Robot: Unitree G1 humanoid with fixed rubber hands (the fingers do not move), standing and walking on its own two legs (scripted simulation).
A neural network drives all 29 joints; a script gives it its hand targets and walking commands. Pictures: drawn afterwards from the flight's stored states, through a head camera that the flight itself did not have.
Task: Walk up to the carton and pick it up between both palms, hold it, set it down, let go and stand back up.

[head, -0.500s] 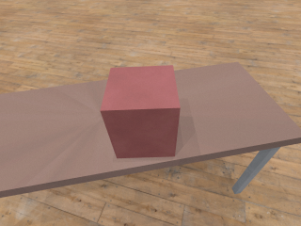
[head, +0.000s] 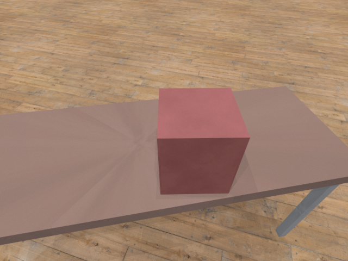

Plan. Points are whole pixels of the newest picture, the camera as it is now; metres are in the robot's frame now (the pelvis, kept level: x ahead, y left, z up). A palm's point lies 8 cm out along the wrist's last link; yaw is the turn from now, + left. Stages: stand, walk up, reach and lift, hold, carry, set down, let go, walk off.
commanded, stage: walk up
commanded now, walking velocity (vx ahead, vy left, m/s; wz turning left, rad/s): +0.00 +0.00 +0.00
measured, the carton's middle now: (194, 142) +0.45 -0.05 +0.01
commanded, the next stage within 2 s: stand in 1.74 s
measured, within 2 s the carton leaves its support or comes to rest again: neither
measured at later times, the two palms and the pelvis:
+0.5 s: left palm out of the picture +0.11 +0.18 -0.15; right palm out of the picture +0.02 -0.30 -0.18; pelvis +0.05 -0.06 -0.02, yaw +0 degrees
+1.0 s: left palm out of the picture +0.05 +0.18 -0.16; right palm out of the picture +0.04 -0.28 -0.16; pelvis +0.02 -0.06 -0.02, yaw +2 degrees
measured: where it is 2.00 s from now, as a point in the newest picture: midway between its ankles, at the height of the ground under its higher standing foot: outside the picture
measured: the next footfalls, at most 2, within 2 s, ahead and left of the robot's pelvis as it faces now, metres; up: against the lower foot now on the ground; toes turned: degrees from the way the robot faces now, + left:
right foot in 0.12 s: +0.13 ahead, -0.15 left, +0.00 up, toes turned -6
left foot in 1.00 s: +0.04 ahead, +0.06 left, +0.00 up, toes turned +6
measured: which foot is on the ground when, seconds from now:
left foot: down 0.00-0.46, up 0.48-0.98, down 1.00-1.00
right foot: up 0.00-0.10, down 0.12-1.00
